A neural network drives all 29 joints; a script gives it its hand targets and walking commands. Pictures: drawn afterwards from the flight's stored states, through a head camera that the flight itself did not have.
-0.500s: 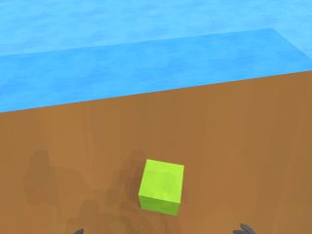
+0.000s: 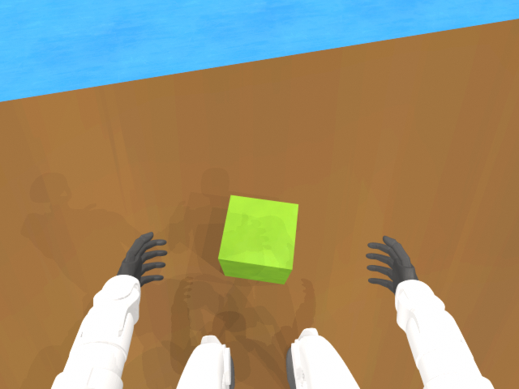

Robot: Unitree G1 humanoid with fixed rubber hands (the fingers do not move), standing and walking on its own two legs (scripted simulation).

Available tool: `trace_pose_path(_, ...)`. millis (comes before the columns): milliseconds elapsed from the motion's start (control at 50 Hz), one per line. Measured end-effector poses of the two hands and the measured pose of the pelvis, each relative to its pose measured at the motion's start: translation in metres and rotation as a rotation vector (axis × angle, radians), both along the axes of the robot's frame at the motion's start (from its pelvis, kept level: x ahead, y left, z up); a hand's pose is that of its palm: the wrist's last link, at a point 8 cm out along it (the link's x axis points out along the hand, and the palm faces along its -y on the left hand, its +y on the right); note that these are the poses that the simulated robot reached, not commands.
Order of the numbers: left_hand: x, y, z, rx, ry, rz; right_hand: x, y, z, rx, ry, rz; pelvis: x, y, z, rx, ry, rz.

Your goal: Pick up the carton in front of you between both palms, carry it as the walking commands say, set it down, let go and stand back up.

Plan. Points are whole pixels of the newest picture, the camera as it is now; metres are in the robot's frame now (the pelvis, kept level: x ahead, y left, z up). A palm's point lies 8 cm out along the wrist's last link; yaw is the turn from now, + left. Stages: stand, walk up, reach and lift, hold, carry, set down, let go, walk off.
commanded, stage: reach and lift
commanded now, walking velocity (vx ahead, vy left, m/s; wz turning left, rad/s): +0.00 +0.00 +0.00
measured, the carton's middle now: (259, 242) +0.50 -0.02 -0.58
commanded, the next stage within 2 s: none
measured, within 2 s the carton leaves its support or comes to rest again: neither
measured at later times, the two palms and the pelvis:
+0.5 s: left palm (164, 181) +0.51 +0.17 -0.13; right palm (364, 203) +0.43 -0.22 -0.13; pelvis -0.04 +0.01 -0.04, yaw +0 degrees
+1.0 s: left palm (187, 201) +0.53 +0.16 -0.29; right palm (340, 218) +0.46 -0.21 -0.28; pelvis -0.02 +0.01 -0.13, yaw -2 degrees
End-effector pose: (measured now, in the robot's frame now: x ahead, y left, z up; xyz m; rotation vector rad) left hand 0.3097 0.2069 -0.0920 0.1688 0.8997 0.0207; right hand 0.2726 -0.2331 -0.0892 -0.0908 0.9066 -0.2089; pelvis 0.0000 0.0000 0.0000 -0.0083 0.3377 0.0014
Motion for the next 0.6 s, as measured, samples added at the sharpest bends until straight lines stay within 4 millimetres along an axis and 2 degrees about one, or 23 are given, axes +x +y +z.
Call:
trace_pose_path(200,0.076,-0.016,-0.017,-0.021,-0.059,-0.022,0.061,0.011,-0.017,0.009,-0.083,-0.069,-0.029,0.004,-0.020,-0.008,0.125,0.005)
trace_pose_path(320,0.123,-0.022,-0.025,-0.031,-0.106,-0.035,0.100,0.013,-0.027,0.014,-0.141,-0.109,-0.040,0.006,-0.031,-0.014,0.207,0.009)
trace_pose_path(480,0.188,-0.032,-0.036,-0.052,-0.176,-0.056,0.154,0.016,-0.040,0.019,-0.217,-0.139,-0.040,0.009,-0.042,-0.021,0.329,0.013)
trace_pose_path(600,0.227,-0.037,-0.048,-0.063,-0.223,-0.074,0.187,0.018,-0.052,0.014,-0.264,-0.142,-0.030,0.011,-0.046,-0.024,0.415,0.013)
